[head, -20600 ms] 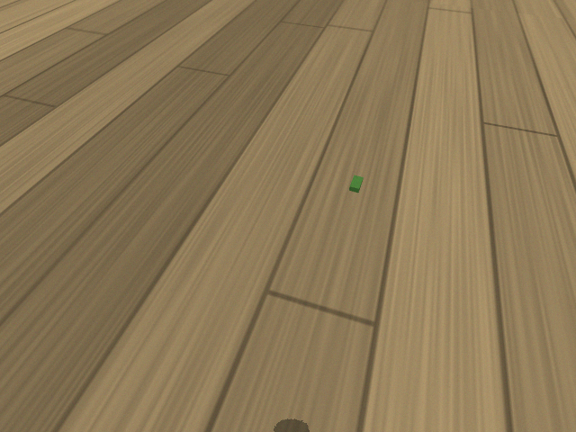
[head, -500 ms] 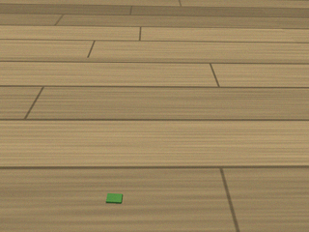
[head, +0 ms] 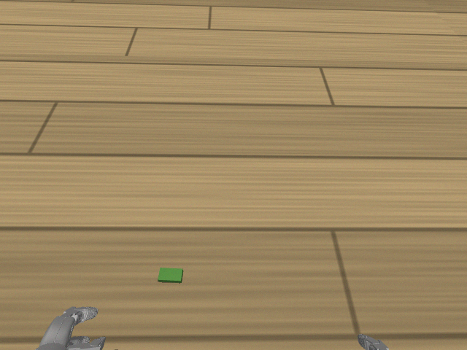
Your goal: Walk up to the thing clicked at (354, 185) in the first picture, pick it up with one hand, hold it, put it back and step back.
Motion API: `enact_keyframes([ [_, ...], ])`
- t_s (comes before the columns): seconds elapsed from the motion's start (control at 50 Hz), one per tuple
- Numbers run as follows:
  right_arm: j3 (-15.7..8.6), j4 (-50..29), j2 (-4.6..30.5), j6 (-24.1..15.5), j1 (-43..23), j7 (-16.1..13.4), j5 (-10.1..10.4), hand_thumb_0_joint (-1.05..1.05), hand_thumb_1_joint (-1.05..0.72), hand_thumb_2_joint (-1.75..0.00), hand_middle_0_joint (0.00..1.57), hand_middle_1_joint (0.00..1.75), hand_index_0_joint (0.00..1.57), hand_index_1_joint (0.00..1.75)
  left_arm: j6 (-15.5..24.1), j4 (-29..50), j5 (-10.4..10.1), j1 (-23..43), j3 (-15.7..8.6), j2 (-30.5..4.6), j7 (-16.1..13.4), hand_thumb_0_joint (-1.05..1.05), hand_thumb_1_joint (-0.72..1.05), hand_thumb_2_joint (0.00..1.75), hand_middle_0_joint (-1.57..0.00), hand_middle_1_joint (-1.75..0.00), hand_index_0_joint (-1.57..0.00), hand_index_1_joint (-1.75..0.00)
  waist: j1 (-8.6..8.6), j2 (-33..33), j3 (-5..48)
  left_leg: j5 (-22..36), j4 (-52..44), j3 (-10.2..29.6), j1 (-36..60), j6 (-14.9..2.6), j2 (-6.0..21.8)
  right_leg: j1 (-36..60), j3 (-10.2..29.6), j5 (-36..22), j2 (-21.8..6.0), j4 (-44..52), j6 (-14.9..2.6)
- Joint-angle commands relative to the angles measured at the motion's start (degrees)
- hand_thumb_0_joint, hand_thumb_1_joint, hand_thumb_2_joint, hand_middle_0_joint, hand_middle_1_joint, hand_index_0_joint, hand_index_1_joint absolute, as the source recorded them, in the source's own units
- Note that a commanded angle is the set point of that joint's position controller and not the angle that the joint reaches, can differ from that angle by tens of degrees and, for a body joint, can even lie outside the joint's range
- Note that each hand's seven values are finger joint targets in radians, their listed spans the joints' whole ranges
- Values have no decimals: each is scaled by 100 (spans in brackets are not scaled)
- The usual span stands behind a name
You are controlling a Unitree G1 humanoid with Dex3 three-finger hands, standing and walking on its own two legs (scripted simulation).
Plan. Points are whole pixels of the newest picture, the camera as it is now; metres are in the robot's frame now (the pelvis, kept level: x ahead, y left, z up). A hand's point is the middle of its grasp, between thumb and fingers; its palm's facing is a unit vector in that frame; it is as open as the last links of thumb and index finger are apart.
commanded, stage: rise first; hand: left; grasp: from above
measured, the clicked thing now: (170, 275) +0.48 +0.22 -0.75
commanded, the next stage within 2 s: none
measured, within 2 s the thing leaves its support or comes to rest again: neither
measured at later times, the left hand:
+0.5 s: hand out of the picture +0.14 +0.26 -0.20, palm faces -0.18 -0.87 -0.46, open 13.0 cm
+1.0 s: hand (112, 338) +0.20 +0.28 -0.35, palm faces -0.43 -0.57 -0.70, open 13.3 cm
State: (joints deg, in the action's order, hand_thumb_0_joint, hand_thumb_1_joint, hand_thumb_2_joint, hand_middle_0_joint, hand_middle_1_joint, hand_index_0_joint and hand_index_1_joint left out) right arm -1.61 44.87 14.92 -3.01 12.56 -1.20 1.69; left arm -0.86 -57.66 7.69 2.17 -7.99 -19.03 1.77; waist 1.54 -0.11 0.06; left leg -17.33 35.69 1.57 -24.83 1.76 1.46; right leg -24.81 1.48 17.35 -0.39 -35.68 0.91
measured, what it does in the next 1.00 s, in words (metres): lowers itself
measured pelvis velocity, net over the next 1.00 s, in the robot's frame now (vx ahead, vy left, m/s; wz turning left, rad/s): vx -0.04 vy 0.01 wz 0.00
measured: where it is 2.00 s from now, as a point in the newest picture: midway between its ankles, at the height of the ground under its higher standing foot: outside the picture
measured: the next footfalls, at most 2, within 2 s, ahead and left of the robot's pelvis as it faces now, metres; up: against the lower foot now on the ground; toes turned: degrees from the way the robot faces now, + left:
none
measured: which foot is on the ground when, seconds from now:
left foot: down 0.00-1.00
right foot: down 0.00-1.00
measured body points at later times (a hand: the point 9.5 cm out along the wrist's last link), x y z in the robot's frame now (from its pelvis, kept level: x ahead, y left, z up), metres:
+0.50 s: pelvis +0.00 +0.01 -0.07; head +0.10 +0.02 +0.37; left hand +0.15 +0.31 -0.17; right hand +0.18 -0.24 -0.15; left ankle +0.01 +0.14 -0.73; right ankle +0.01 -0.13 -0.73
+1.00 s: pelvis -0.04 +0.01 -0.21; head +0.13 +0.02 +0.21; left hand +0.22 +0.31 -0.31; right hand +0.17 -0.26 -0.31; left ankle +0.00 +0.14 -0.73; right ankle +0.00 -0.13 -0.73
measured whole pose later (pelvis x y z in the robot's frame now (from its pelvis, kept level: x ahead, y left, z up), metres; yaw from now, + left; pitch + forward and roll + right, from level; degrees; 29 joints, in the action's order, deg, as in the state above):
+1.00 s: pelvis -0.04 +0.01 -0.21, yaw +0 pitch +31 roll -2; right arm -2.8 33.6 17.0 -10.9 5.1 2.1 0.3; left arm 1.4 -34.4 34.7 2.9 -5.8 -24.6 -3.6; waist 2.1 0.5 11.4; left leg -39.4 98.0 4.2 -89.6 2.0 0.1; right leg -88.3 0.8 39.2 0.0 -96.6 2.0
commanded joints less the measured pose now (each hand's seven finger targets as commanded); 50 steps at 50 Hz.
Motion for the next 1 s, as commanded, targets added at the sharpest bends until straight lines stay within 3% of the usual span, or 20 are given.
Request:
enact_keyframes([
  [0.0,-363,-1059,927,-171,-89,-16,16,0,-88,-89,20,30,20,30,-450,913,207,-459,-355,-1172,-111,0,-24,79,-33,-81,-32,-82,-219,75,1190,1068,-53,-249,50,-182,-287,353,-271,-945,99,203,-158],
  [0.04,-362,-1215,892,-217,-69,-3,5,0,-92,-90,20,30,20,30,-614,1221,253,-429,-260,-1031,-119,0,-34,79,-32,-85,-32,-85,-112,-19,1197,947,207,-232,-118,-187,-243,33,-295,-788,118,-51,-143],
  [0.1,-386,-1357,845,-303,35,12,-25,0,-92,-91,20,30,20,30,-663,1746,311,-374,-241,-968,-131,0,-35,77,-33,-84,-33,-85,-48,9,1259,746,607,-206,-464,-184,-215,-388,-297,-593,115,-458,-134],
  [0.14,-395,-1418,814,-357,88,22,-45,0,-92,-91,20,30,20,30,-650,2023,388,-534,-311,-1026,-128,0,-37,80,-33,-83,-31,-85,-57,126,1351,645,883,-177,-707,-172,-188,-690,-299,-469,112,-772,-140],
  [0.16,-408,-1601,800,-408,16,16,-48,0,-92,-91,20,30,20,30,-620,2526,421,-429,-276,-1010,-123,0,-37,79,-34,-82,-32,-83,-57,242,1505,584,983,-172,-719,-168,-187,-799,-289,-422,109,-895,-143],
  [0.18,-407,-1524,774,-419,97,12,-47,0,-92,-91,20,30,20,30,-671,2249,471,-779,-246,-905,-116,0,-38,81,-33,-82,-31,-84,-7,119,1374,498,1048,-162,-860,-172,-171,-932,-296,-338,111,-966,-144],
  [0.2,-421,-1717,780,-458,35,2,-48,0,-93,-91,20,30,20,30,-647,2808,516,-706,-217,-923,-128,0,-40,81,-34,-82,-31,-84,-14,213,1584,507,1149,-142,-876,-175,-158,-1031,-290,-349,118,-1069,-156],
  [0.28,-440,-1803,793,-523,30,12,-72,0,-93,-91,20,30,20,30,-797,3265,657,-1292,-273,-949,-166,0,-41,82,-32,-83,-29,-85,-25,404,1780,819,1466,-6,-1052,-142,-62,-1351,-341,-442,140,-1534,-192],
  [0.36,-422,-1983,754,-581,-16,13,-92,0,-94,-91,20,30,20,30,-946,3876,747,-1581,-297,-928,-218,0,-40,81,-32,-83,-30,-85,-16,503,1895,737,1745,43,-1319,-157,-37,-1628,-329,-378,120,-1807,-193],
  [0.56,-379,-2269,655,-746,-67,-5,-104,0,-95,-91,20,30,20,30,-1191,4553,876,-2276,-200,-837,-304,0,-40,80,-29,-86,-29,-86,38,355,2283,768,2579,2,-1978,-232,-114,-2109,-336,-517,130,-2360,-165],
  [0.64,-361,-2251,685,-814,-154,-7,-117,0,-94,-91,20,30,20,30,-1103,4493,1037,-1846,-156,-937,-332,0,-41,82,-28,-86,-27,-87,184,298,2206,564,2974,9,-2439,-252,-124,-2562,-331,-413,121,-2671,-152],
  [0.7,-348,-2174,738,-888,-249,47,-139,0,-93,-91,20,30,20,30,-852,4066,1351,-1466,-174,-1039,-328,0,-42,83,-29,-83,-27,-85,163,436,2121,170,3279,76,-2934,-213,-120,-3255,-339,59,136,-3208,-215],
  [0.76,-378,-2053,811,-977,-314,157,-141,0,-94,-91,20,30,20,30,-461,3689,1707,-1055,-68,-1029,-347,0,-44,85,-28,-85,-26,-87,152,450,2372,4,3796,118,-3463,-191,-155,-3895,-330,227,140,-3839,-230],
  [0.86,-439,-1826,949,-1042,-407,282,-130,0,-94,-91,20,30,20,30,242,3186,2367,-45,-210,-1510,-557,0,-43,86,-28,-85,-26,-87,96,470,3108,-254,4698,46,-4316,-222,-212,-4719,-264,336,137,-4698,-216],
  [0.88,-463,-1773,980,-1048,-386,287,-125,0,-94,-91,20,30,20,30,346,3261,2505,100,-282,-1669,-624,0,-41,84,-30,-85,-28,-87,-11,561,3376,-119,4840,31,-4303,-219,-206,-4848,-258,261,146,-4875,-221],
  [0.92,-491,-1652,1053,-1014,-390,304,-125,0,-94,-91,20,30,20,30,495,3158,2770,357,-341,-1887,-717,0,-43,86,-27,-89,-26,-90,-21,767,3751,82,5108,45,-4388,-205,-198,-5121,-275,148,148,-5209,-245],
  [0.98,-555,-1434,1096,-911,-292,316,-124,0,-93,-91,20,30,20,30,604,2694,3119,976,-344,-2074,-824,0,-38,84,-29,-87,-28,-88,19,529,3939,10,5626,-35,-4918,-271,-216,-5423,-283,155,186,-5457,-221],
])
